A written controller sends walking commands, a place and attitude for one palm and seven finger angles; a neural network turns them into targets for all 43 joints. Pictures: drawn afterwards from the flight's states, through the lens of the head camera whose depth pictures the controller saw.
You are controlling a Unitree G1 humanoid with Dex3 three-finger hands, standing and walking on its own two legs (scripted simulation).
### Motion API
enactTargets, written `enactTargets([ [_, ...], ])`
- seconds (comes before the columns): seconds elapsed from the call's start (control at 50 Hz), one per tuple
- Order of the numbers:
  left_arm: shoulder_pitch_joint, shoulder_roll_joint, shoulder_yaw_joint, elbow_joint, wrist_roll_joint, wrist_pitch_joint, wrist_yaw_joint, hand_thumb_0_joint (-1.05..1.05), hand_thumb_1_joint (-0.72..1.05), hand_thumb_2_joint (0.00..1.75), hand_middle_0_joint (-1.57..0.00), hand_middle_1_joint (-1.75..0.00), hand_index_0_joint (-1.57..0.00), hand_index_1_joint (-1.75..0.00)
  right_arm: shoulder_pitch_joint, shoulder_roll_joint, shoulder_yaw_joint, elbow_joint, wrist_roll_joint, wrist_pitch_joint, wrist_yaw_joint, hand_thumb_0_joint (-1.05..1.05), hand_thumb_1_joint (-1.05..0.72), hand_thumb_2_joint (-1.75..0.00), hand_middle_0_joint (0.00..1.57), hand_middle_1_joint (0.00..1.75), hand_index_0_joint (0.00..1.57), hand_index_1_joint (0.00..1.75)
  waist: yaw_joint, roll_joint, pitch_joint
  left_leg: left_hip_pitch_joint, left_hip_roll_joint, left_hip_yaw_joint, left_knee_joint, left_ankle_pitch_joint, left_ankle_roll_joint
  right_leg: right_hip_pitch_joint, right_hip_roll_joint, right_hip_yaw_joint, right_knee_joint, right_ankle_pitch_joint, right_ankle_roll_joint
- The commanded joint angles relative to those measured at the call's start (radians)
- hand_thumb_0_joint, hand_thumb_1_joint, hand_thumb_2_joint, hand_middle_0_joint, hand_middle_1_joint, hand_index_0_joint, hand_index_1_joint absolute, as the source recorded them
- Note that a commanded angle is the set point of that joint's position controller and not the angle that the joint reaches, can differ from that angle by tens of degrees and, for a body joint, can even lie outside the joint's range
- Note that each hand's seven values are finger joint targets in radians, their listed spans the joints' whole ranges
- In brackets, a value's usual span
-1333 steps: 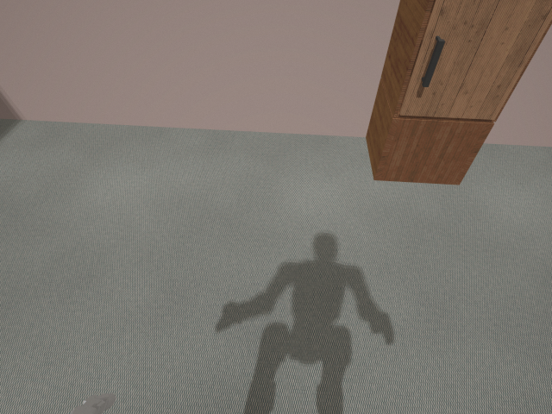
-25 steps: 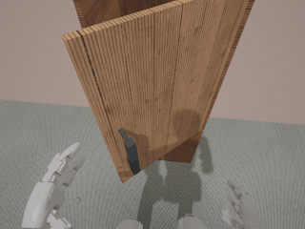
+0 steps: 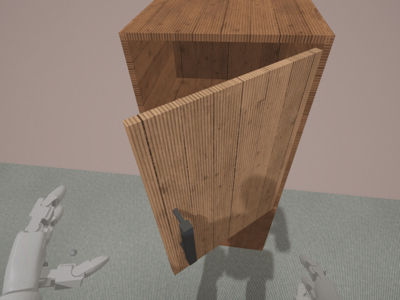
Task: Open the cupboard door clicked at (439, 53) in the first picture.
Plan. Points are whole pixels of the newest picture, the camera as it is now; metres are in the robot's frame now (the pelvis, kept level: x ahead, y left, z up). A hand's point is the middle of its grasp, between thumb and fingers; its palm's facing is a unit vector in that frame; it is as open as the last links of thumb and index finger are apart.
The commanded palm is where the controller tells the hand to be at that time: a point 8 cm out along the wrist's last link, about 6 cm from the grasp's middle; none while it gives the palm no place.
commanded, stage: draw the hand back to the body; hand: left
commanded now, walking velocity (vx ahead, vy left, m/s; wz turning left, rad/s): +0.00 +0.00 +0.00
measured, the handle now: (184, 237) +0.28 +0.08 -0.07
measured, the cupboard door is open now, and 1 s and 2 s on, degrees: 42 42 42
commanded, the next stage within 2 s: step back with the hand held close in 0.72 s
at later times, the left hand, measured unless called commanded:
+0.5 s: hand (41, 205) +0.19 +0.25 +0.19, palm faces +0.46 -0.78 -0.42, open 7.8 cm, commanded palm +0.14 +0.28 +0.20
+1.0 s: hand (46, 213) +0.19 +0.24 +0.18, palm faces +0.42 -0.79 -0.45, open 7.4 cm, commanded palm +0.13 +0.28 +0.20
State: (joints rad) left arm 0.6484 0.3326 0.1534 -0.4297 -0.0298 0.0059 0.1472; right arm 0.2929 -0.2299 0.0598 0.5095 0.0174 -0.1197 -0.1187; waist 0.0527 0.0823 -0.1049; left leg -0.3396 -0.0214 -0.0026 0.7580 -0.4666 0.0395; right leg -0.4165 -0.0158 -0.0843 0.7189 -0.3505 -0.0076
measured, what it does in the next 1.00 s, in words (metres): stands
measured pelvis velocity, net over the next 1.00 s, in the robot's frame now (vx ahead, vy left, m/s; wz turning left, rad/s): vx -0.02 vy -0.02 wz -0.03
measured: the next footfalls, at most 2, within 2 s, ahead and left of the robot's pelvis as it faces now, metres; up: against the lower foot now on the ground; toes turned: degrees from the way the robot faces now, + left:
right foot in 1.78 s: -0.05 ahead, -0.11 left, +0.00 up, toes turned +7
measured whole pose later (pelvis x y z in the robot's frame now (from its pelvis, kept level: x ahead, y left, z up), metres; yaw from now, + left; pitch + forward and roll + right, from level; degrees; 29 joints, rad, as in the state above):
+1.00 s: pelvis -0.02 -0.02 +0.03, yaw -2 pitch -2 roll -1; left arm 0.47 0.35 0.38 -0.37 -0.03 -0.15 0.12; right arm 0.17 -0.24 0.03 0.62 -0.01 -0.10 -0.07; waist 0.03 0.06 0.02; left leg -0.13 0.02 0.02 0.45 -0.29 0.01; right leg -0.20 0.03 -0.06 0.37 -0.14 -0.04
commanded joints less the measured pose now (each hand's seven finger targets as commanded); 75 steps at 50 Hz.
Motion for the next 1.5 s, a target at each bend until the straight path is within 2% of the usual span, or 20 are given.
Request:
enactTargets([
  [0.0, -0.085, 0.152, 0.151, -0.229, 0.002, -0.078, 0.019, 0.00, 0.34, 0.66, -0.18, -0.30, -0.18, -0.30, -0.112, -0.097, -0.046, -0.139, -0.004, -0.083, -0.006, 0.00, -0.90, -0.90, 0.20, 0.30, 0.20, 0.30, -0.001, -0.026, -0.001, 0.008, 0.048, -0.050, -0.213, 0.434, -0.041, 0.185, -0.008, 0.025, -0.139, 0.209, -0.018],
  [0.14, -0.152, 0.176, 0.230, -0.205, -0.010, -0.097, 0.006, 0.00, 0.58, 0.76, -0.19, -0.30, -0.19, -0.30, -0.154, -0.099, -0.050, -0.092, -0.007, -0.089, 0.012, 0.00, -0.90, -0.90, 0.20, 0.30, 0.20, 0.30, 0.008, -0.023, 0.053, 0.086, 0.053, -0.032, -0.293, 0.485, -0.044, 0.272, -0.004, 0.034, -0.221, 0.276, -0.018],
  [0.32, -0.280, 0.240, 0.341, -0.241, -0.023, -0.143, 0.002, 0.00, 0.90, 0.90, -0.20, -0.30, -0.20, -0.30, -0.186, -0.101, -0.058, -0.050, -0.016, -0.093, 0.024, 0.00, -0.90, -0.90, 0.20, 0.30, 0.20, 0.30, 0.018, 0.021, 0.034, 0.170, 0.049, -0.006, -0.352, 0.506, -0.032, 0.359, -0.006, 0.053, -0.301, 0.338, -0.023],
  [0.36, -0.221, 0.172, 0.294, -0.148, -0.027, -0.134, -0.011, 0.00, 0.90, 0.90, -0.20, -0.30, -0.20, -0.30, -0.189, -0.099, -0.061, -0.040, -0.015, -0.083, 0.033, 0.00, -0.90, -0.90, 0.20, 0.30, 0.20, 0.30, 0.014, -0.041, 0.086, 0.167, 0.053, -0.002, -0.365, 0.482, -0.028, 0.341, -0.001, 0.048, -0.316, 0.322, -0.014],
  [0.42, -0.209, 0.153, 0.276, -0.117, -0.029, -0.133, -0.023, 0.00, 0.90, 0.90, -0.20, -0.30, -0.20, -0.30, -0.196, -0.107, -0.072, -0.036, -0.015, -0.069, 0.037, 0.00, -0.90, -0.90, 0.20, 0.30, 0.20, 0.30, 0.016, -0.035, 0.096, 0.179, 0.054, 0.006, -0.380, 0.477, -0.021, 0.351, -0.004, 0.050, -0.336, 0.325, -0.016],
  [0.48, -0.234, 0.186, 0.297, -0.155, -0.027, -0.144, -0.024, 0.00, 0.90, 0.90, -0.20, -0.30, -0.20, -0.30, -0.207, -0.108, -0.077, -0.043, -0.018, -0.061, 0.039, 0.00, -0.90, -0.90, 0.20, 0.30, 0.20, 0.30, 0.019, -0.068, 0.056, 0.194, 0.050, 0.010, -0.386, 0.441, -0.012, 0.374, -0.003, 0.060, -0.347, 0.313, -0.012],
  [0.54, -0.259, 0.223, 0.323, -0.219, -0.021, -0.157, -0.017, 0.00, 0.90, 0.90, -0.20, -0.30, -0.20, -0.30, -0.218, -0.104, -0.074, -0.044, -0.021, -0.070, 0.035, 0.00, -0.90, -0.90, 0.20, 0.30, 0.20, 0.30, 0.026, 0.011, 0.018, 0.209, 0.043, 0.010, -0.393, 0.453, -0.016, 0.400, -0.006, 0.067, -0.345, 0.326, -0.017],
  [0.62, -0.262, 0.234, 0.330, -0.217, -0.017, -0.159, -0.011, 0.00, 0.90, 0.90, -0.20, -0.30, -0.20, -0.30, -0.225, -0.100, -0.071, -0.033, -0.024, -0.082, 0.031, 0.00, -0.90, -0.90, 0.20, 0.30, 0.20, 0.30, 0.027, 0.010, 0.045, 0.210, 0.039, 0.010, -0.397, 0.435, -0.015, 0.393, -0.004, 0.074, -0.369, 0.312, -0.021],
  [0.74, -0.264, 0.184, 0.293, -0.130, -0.021, -0.157, -0.019, 0.00, 0.90, 0.90, -0.20, -0.30, -0.20, -0.30, -0.227, -0.098, -0.075, -0.019, -0.018, -0.081, 0.032, 0.00, -0.90, -0.90, 0.20, 0.30, 0.20, 0.30, 0.015, -0.039, 0.148, 0.198, 0.043, 0.011, -0.419, 0.345, -0.011, 0.335, 0.003, 0.073, -0.410, 0.205, -0.013],
  [0.8, -0.268, 0.185, 0.293, -0.124, -0.023, -0.163, -0.023, 0.00, 0.90, 0.90, -0.20, -0.30, -0.20, -0.30, -0.230, -0.097, -0.078, -0.019, -0.017, -0.081, 0.034, 0.00, -0.90, -0.90, 0.20, 0.30, 0.20, 0.30, 0.017, -0.056, 0.137, 0.203, 0.042, 0.015, -0.418, 0.303, -0.005, 0.330, 0.000, 0.083, -0.427, 0.147, -0.009],
  [0.82, -0.366, 0.193, 0.279, -0.138, -0.018, -0.168, -0.020, 0.00, 0.90, 0.90, -0.20, -0.30, -0.20, -0.30, -0.236, -0.103, -0.075, -0.010, -0.018, -0.081, 0.031, 0.00, -0.90, -0.90, 0.20, 0.30, 0.20, 0.30, 0.008, -0.034, 0.129, 0.209, 0.039, 0.012, -0.421, 0.296, -0.004, 0.327, -0.003, 0.081, -0.429, 0.143, -0.012],
  [0.84, -0.424, 0.307, 0.409, -0.158, 0.000, -0.205, -0.003, 0.00, 0.90, 0.90, -0.20, -0.30, -0.20, -0.30, -0.198, -0.123, -0.078, -0.049, -0.017, -0.060, 0.025, 0.00, -0.90, -0.90, 0.20, 0.30, 0.20, 0.30, -0.037, -0.121, 0.185, 0.140, 0.053, -0.030, -0.385, 0.239, 0.002, 0.238, -0.042, 0.198, -0.481, 0.170, -0.010],
  [0.86, -0.318, 0.234, 0.362, -0.085, 0.000, -0.206, -0.013, 0.00, 0.90, 0.90, -0.20, -0.30, -0.20, -0.30, -0.196, -0.113, -0.083, -0.029, -0.022, -0.044, 0.029, 0.00, -0.90, -0.90, 0.20, 0.30, 0.20, 0.30, -0.041, -0.162, 0.148, 0.160, 0.048, -0.026, -0.347, 0.238, 0.005, 0.222, -0.072, 0.211, -0.495, 0.164, -0.015],
  [0.9, -0.255, 0.213, 0.332, -0.107, 0.002, -0.208, -0.020, 0.00, 0.90, 0.90, -0.20, -0.30, -0.20, -0.30, -0.208, -0.112, -0.083, -0.038, -0.025, -0.025, 0.039, 0.00, -0.90, -0.90, 0.20, 0.30, 0.20, 0.30, -0.043, -0.136, 0.100, 0.180, 0.041, -0.007, -0.311, 0.283, 0.001, 0.215, -0.099, 0.217, -0.490, 0.222, -0.022],
  [0.92, -0.251, 0.224, 0.339, -0.142, 0.004, -0.220, -0.017, 0.00, 0.90, 0.90, -0.20, -0.30, -0.20, -0.30, -0.213, -0.116, -0.084, -0.039, -0.028, -0.020, 0.037, 0.00, -0.90, -0.90, 0.20, 0.30, 0.20, 0.30, -0.040, -0.059, 0.071, 0.175, 0.043, -0.008, -0.325, 0.309, -0.002, 0.235, -0.107, 0.200, -0.461, 0.271, -0.031],
  [0.98, -0.167, 0.226, 0.344, -0.199, 0.002, -0.228, -0.008, 0.00, 0.90, 0.90, -0.20, -0.30, -0.20, -0.30, -0.209, -0.118, -0.088, -0.058, -0.030, -0.009, 0.036, 0.00, -0.90, -0.90, 0.20, 0.30, 0.20, 0.30, -0.039, -0.007, -0.024, 0.162, 0.061, -0.014, -0.359, 0.405, -0.009, 0.304, -0.082, 0.165, -0.380, 0.391, -0.021],
  [1.08, -0.114, 0.277, 0.406, -0.272, -0.004, -0.228, 0.008, 0.00, 0.90, 0.90, -0.20, -0.30, -0.20, -0.30, -0.214, -0.114, -0.104, -0.094, -0.023, 0.020, 0.031, 0.00, -0.90, -0.90, 0.20, 0.30, 0.20, 0.30, -0.034, -0.050, -0.106, 0.106, 0.080, -0.035, -0.346, 0.555, -0.021, 0.380, -0.060, 0.143, -0.265, 0.601, -0.016],
  [1.24, -0.101, 0.245, 0.397, -0.224, 0.007, -0.229, 0.016, 0.00, 0.90, 0.90, -0.20, -0.30, -0.20, -0.30, -0.213, -0.126, -0.112, -0.104, -0.022, 0.038, 0.021, 0.00, -0.90, -0.90, 0.20, 0.30, 0.20, 0.30, -0.038, -0.023, 0.027, -0.095, 0.112, -0.084, -0.424, 0.299, 0.009, 0.344, -0.027, 0.145, -0.238, 0.373, 0.001],
  [1.38, -0.197, 0.200, 0.370, -0.258, 0.073, -0.232, 0.046, 0.00, 0.90, 0.90, -0.20, -0.30, -0.20, -0.30, -0.164, -0.144, -0.128, -0.116, -0.062, 0.032, 0.003, 0.00, -0.90, -0.90, 0.20, 0.30, 0.20, 0.30, -0.058, 0.008, 0.096, -0.401, 0.154, -0.144, -0.464, -0.220, 0.073, 0.398, 0.002, 0.161, -0.110, 0.130, 0.000],
  [1.48, -0.208, 0.234, 0.401, -0.315, 0.081, -0.257, 0.061, 0.00, 0.90, 0.90, -0.20, -0.30, -0.20, -0.30, -0.130, -0.129, -0.131, -0.104, -0.072, 0.015, 0.001, 0.00, -0.90, -0.90, 0.20, 0.30, 0.20, 0.30, -0.079, -0.091, 0.084, -0.304, 0.090, -0.134, -0.297, -0.230, 0.061, 0.214, -0.050, 0.292, -0.215, 0.017, -0.041],
])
